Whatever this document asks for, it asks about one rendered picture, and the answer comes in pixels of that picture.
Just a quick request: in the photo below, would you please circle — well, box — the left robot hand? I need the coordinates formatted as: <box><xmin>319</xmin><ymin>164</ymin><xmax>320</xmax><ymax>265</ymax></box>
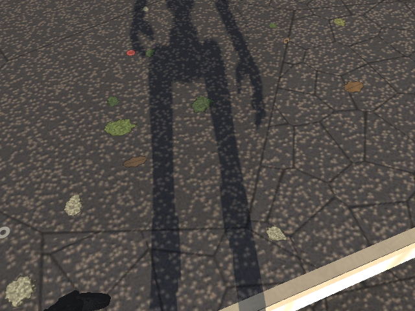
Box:
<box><xmin>44</xmin><ymin>290</ymin><xmax>111</xmax><ymax>311</ymax></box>

